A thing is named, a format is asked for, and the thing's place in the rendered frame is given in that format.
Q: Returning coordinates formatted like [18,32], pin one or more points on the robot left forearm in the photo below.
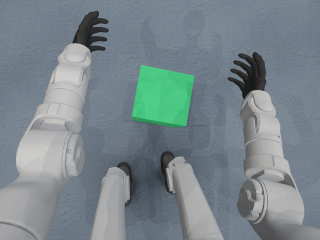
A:
[65,95]

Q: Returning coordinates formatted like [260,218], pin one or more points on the robot right forearm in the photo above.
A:
[262,141]

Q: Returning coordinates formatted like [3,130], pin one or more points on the robot left hand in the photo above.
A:
[85,31]

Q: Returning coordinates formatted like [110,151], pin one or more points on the carton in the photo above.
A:
[162,97]

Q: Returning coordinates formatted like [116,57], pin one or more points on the robot left shin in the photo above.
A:
[113,170]

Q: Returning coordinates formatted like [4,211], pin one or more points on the robot right upper arm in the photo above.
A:
[274,210]

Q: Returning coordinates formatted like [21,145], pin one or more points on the robot right hand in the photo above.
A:
[256,74]

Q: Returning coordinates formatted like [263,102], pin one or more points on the robot left upper arm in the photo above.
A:
[47,159]

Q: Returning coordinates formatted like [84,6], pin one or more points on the robot left thigh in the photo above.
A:
[109,219]

